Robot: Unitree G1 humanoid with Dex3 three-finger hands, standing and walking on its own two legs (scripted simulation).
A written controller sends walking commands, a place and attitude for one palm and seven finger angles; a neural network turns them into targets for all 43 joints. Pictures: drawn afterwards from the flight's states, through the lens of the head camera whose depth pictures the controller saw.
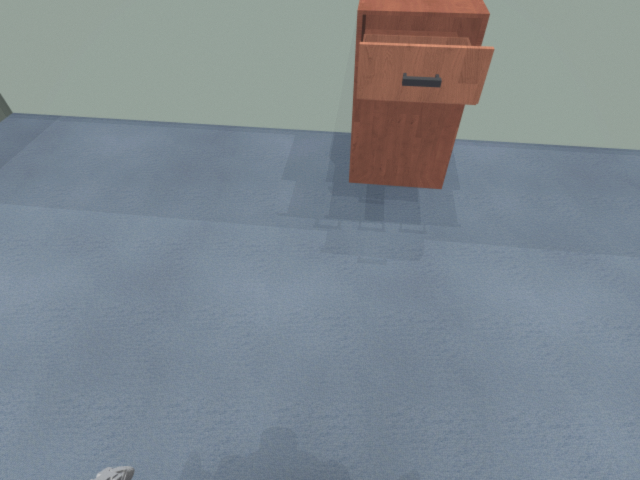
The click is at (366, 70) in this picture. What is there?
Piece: drawer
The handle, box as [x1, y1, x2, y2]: [402, 73, 441, 86]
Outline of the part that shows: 403,73 402,85 440,85 441,79 438,77 438,74 436,74 434,77 414,77 407,76 406,73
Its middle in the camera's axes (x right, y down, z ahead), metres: +0.32 -0.52 +1.25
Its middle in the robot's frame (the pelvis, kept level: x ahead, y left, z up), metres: +1.30 -0.26 -0.08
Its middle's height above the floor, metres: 0.69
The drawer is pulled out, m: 0.27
